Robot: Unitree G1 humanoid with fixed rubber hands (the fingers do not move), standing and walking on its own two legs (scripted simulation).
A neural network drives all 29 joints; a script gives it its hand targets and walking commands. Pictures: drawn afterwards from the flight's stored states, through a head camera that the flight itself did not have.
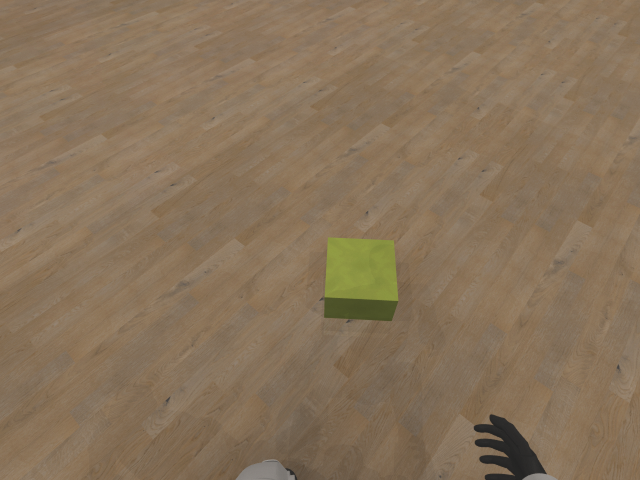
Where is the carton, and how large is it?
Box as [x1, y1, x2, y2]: [324, 237, 397, 320]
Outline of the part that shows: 328,237 324,317 391,320 397,303 393,240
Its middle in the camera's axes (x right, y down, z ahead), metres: +0.13 +0.14 +1.35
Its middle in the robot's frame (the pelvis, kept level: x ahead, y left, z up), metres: +0.81 -0.05 -0.69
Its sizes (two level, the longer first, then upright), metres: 0.240 0.232 0.143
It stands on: the floor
